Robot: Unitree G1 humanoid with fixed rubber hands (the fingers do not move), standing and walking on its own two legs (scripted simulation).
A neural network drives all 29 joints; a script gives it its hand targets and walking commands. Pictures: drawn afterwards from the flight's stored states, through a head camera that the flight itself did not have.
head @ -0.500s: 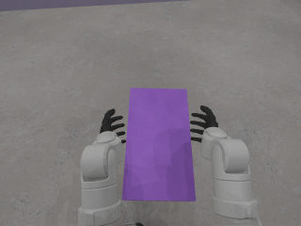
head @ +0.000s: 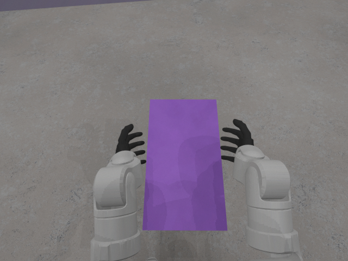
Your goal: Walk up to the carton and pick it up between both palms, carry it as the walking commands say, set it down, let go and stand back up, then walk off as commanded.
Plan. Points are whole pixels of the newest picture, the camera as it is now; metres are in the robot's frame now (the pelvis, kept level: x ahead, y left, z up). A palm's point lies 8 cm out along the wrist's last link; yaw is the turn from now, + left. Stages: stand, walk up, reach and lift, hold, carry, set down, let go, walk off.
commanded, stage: carry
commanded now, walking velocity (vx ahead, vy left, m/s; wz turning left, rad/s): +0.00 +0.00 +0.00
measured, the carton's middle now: (182, 166) +0.35 +0.00 -0.03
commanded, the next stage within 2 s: none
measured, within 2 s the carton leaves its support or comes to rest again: neither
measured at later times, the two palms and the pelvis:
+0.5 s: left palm (131, 85) +0.54 +0.13 +0.07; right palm (223, 82) +0.54 -0.11 +0.07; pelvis +0.21 +0.01 +0.00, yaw -2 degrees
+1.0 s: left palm (134, 40) +0.76 +0.14 +0.06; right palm (210, 36) +0.76 -0.10 +0.06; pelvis +0.44 +0.02 -0.02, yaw -1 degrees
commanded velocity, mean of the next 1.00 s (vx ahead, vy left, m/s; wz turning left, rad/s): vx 0.00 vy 0.00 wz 0.00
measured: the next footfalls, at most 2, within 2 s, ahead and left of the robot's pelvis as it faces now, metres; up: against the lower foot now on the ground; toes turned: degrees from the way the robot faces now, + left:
left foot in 0.06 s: +0.14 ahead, +0.10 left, +0.00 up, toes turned +5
right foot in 0.28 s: +0.14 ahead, -0.12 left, +0.01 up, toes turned -6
